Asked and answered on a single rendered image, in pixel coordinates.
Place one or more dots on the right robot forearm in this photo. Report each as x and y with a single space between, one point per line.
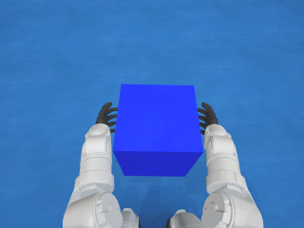
222 164

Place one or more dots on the left robot forearm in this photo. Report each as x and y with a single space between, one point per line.
95 164

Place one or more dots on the right robot thigh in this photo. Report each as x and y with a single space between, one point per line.
185 220

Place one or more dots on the robot left upper arm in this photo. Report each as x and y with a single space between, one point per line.
99 210

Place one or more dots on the left robot thigh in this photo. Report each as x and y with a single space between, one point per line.
130 220

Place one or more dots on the robot thigh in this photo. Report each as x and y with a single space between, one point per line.
185 220
130 220

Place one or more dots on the carton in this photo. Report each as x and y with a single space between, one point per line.
157 131

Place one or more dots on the right robot hand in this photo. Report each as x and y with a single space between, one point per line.
209 118

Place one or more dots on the robot right upper arm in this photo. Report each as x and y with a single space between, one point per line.
224 210

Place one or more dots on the left robot hand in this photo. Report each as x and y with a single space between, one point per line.
103 118

